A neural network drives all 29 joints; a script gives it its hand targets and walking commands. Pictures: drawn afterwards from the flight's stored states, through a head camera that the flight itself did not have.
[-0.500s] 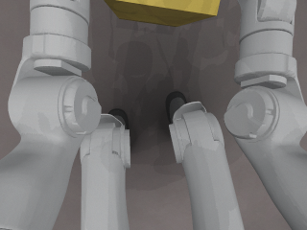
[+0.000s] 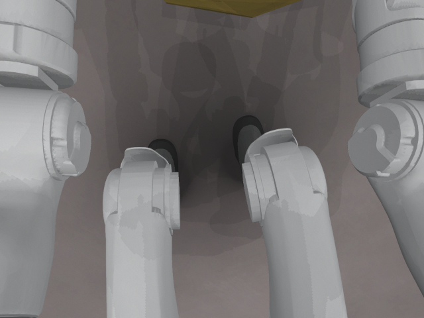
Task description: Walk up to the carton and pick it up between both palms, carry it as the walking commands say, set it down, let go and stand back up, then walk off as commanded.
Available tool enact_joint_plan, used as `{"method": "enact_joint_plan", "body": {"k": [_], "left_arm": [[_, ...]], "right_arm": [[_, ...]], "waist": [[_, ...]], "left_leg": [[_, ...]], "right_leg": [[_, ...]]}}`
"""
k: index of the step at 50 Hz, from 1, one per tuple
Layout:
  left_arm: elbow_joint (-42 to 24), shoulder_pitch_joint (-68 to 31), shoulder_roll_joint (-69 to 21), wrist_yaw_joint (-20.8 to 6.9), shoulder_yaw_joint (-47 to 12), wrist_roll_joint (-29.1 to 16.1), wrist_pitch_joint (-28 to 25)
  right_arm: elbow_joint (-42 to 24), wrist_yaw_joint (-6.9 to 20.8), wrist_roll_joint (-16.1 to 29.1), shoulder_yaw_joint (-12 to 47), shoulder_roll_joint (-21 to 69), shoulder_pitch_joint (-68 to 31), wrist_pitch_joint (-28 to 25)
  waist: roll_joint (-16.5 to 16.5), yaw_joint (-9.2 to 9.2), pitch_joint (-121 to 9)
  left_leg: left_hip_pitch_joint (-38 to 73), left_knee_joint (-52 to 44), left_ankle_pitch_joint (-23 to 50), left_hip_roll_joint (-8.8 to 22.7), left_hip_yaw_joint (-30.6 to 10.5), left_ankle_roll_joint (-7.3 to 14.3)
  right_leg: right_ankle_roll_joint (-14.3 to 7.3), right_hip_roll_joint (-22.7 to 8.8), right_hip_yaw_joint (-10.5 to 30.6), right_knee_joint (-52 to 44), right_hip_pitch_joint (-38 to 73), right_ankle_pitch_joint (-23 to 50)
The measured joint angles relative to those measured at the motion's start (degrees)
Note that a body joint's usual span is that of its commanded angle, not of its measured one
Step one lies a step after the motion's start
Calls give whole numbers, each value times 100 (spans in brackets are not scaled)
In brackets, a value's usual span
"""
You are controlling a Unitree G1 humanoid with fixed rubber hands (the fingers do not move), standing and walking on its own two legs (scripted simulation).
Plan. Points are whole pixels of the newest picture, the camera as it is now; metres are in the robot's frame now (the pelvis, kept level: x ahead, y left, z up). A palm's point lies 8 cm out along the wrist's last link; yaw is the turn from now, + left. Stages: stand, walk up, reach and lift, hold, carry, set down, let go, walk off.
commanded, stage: set down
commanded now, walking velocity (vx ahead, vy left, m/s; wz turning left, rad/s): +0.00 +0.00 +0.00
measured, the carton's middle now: out of the picture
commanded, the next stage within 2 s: let go in 1.26 s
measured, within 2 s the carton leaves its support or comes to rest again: neither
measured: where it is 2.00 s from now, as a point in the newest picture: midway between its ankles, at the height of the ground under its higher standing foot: (207, 180)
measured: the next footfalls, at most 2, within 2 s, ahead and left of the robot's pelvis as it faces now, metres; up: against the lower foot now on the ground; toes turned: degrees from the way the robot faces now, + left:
none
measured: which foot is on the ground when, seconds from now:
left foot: down 0.00-1.00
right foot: down 0.00-1.00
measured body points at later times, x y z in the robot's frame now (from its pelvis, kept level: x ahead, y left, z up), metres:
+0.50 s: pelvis +0.00 +0.00 +0.03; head +0.36 -0.02 +0.28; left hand +0.64 +0.07 -0.06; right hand +0.57 -0.26 -0.07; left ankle +0.10 +0.11 -0.38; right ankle +0.13 -0.12 -0.38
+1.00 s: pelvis +0.00 +0.00 +0.17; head +0.35 -0.02 +0.44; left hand +0.63 +0.08 +0.09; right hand +0.56 -0.26 +0.08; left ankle +0.10 +0.11 -0.38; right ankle +0.13 -0.12 -0.38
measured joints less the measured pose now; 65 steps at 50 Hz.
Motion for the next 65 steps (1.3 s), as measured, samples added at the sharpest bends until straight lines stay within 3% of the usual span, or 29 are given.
{"method": "enact_joint_plan", "body": {"k": [5, 11, 16, 22, 28, 35, 41, 52, 59, 65], "left_arm": [[29, -81, 5, -39, -253, -315, 2], [-530, -84, -82, 176, -313, -336, 253], [-619, -143, 30, 246, -313, -311, 557], [-318, -116, -11, 66, -315, -312, 815], [-194, -78, -4, -9, -313, 101, 950], [-1562, 422, 101, 135, -315, 128, 1196], [-1601, 560, 18, 108, -316, 111, 1426], [-1243, 564, -17, -117, -313, 270, 1425], [-1120, 476, 59, -143, -315, 271, 1430], [-588, 393, -100, -149, -316, 372, 1447]], "right_arm": [[-105, -79, 103, 14, -95, -40, -56], [-1008, -131, 503, 120, -133, -102, 230], [-855, -134, 304, 131, -135, 145, 706], [-1017, -132, 116, 133, -136, 420, 893], [-1111, -90, 210, 134, -136, 190, 1089], [-2142, -83, 432, 131, -124, 862, 1395], [-2532, -74, 518, 185, -124, 1055, 1603], [-1797, 66, 131, 214, -126, 990, 1548], [-1809, 76, 131, 216, -134, 698, 1517], [-1322, 156, -372, 176, -134, 587, 1452]], "waist": [[-1, -19, 0], [0, -19, 23], [5, -42, -58], [37, -97, -445], [37, -112, -387], [46, -112, 30], [46, -112, 4], [53, -112, -317], [96, -116, -221], [105, -159, -593]], "left_leg": [[-22, 47, 5, 0, 11, 37], [166, 48, -4, 0, 3, 44], [615, 38, -87, 0, -16, 43], [797, -180, -82, 1, -43, 43], [1190, -628, -63, 27, -95, 50], [2098, -1364, -5, 37, -177, 70], [2825, -2092, 179, 67, -253, 95], [3514, -3622, 971, 72, -404, 96], [4033, -4418, 1332, 101, -475, 111], [4193, -4951, 1491, 101, -519, 107]], "right_leg": [[0, -1, 0, 21, 2, 0], [0, -4, -8, 21, 190, -9], [0, -11, -26, 17, 628, -89], [0, -23, -25, -183, 805, -94], [0, -23, -25, -621, 1196, -82], [-26, -54, -25, -1343, 2125, -71], [-38, -61, -25, -2080, 2873, 99], [-43, -138, -25, -3653, 3647, 831], [-43, -162, -25, -4491, 4205, 1188], [-43, -203, -25, -4996, 4367, 1315]]}}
